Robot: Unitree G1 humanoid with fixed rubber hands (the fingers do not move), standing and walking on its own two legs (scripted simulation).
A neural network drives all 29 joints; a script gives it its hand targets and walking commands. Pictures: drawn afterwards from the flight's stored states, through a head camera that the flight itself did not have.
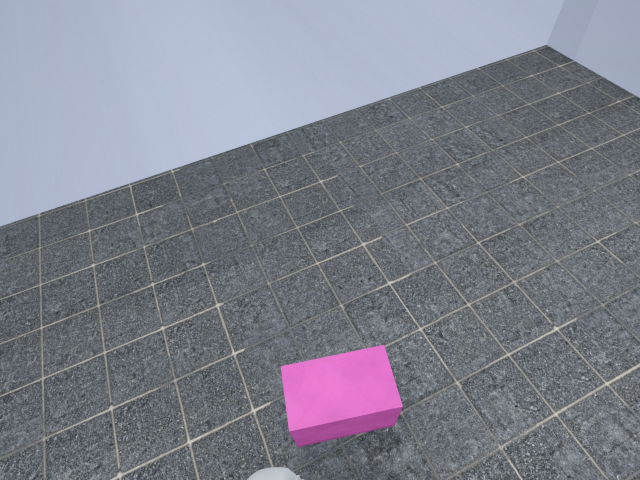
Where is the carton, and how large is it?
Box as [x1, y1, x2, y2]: [281, 345, 402, 446]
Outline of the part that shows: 383,345 281,366 288,427 292,437 298,446 394,425 402,405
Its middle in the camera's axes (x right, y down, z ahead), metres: +0.05 +0.43 +1.09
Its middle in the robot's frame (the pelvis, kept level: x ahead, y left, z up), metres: +0.40 +0.01 -0.67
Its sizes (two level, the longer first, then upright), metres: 0.287 0.164 0.216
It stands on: the floor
